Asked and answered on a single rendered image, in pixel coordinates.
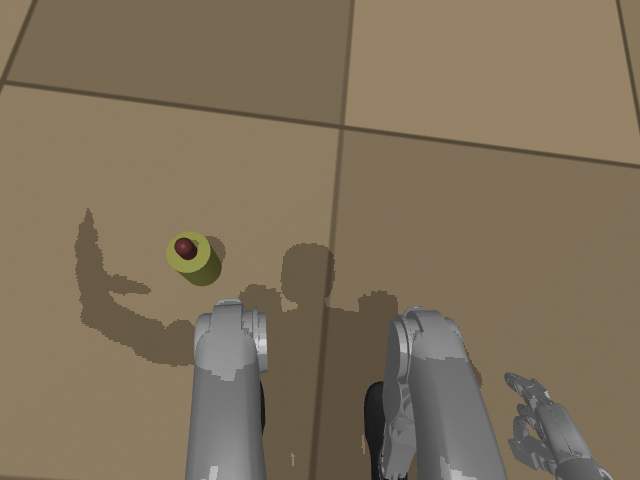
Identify right robot arm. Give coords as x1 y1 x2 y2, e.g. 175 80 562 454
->
555 458 613 480

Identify right robot hand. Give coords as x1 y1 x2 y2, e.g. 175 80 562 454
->
504 373 594 476

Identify bottle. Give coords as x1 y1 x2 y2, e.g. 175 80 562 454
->
166 231 222 286

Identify right robot foot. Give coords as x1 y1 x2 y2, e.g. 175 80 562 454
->
364 382 408 480

